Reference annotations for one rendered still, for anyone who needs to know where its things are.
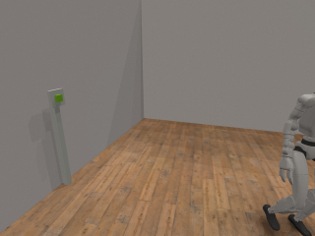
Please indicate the button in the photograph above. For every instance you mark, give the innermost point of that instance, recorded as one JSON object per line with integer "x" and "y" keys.
{"x": 58, "y": 97}

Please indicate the robot right foot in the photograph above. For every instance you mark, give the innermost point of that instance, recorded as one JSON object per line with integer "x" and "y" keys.
{"x": 271, "y": 217}

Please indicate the robot right forearm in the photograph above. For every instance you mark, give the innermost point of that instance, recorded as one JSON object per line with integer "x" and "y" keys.
{"x": 288, "y": 140}

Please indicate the robot right hand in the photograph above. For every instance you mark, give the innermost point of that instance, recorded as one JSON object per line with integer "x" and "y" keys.
{"x": 286, "y": 164}

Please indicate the right robot shin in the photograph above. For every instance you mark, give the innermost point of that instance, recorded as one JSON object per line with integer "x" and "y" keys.
{"x": 284, "y": 206}

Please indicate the panel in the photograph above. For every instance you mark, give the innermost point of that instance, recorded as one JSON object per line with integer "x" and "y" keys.
{"x": 59, "y": 133}

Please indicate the right robot upper arm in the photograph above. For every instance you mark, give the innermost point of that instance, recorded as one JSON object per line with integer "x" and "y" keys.
{"x": 304, "y": 102}

